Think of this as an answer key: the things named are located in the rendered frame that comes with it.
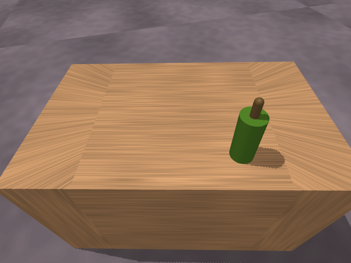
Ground bottle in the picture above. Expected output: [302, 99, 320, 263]
[229, 98, 269, 164]

